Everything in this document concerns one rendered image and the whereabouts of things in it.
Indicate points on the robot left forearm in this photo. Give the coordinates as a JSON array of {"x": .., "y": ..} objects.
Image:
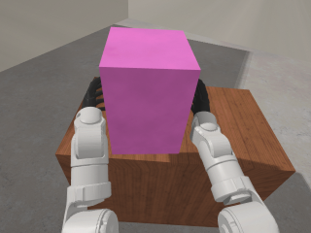
[{"x": 89, "y": 158}]

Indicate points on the robot left hand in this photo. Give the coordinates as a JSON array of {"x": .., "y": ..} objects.
[{"x": 91, "y": 94}]

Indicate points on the robot right forearm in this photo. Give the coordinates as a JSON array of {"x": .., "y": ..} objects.
[{"x": 229, "y": 185}]

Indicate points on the robot right hand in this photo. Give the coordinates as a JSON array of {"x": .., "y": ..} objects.
[{"x": 200, "y": 100}]

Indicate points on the robot left upper arm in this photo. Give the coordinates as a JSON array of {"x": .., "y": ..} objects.
[{"x": 92, "y": 221}]

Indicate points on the robot right upper arm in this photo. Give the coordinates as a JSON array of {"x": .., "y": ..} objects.
[{"x": 251, "y": 217}]

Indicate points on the carton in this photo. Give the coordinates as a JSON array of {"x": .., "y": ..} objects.
[{"x": 148, "y": 78}]

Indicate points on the pedestal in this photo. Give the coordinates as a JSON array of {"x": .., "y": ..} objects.
[{"x": 174, "y": 188}]

